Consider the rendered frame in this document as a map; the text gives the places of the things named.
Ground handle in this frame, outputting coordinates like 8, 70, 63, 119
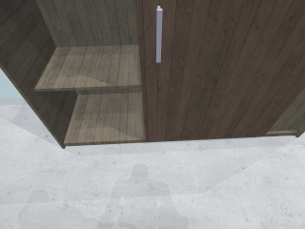
156, 6, 163, 63

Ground wardrobe door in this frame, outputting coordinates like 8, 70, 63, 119
135, 0, 305, 141
269, 89, 305, 132

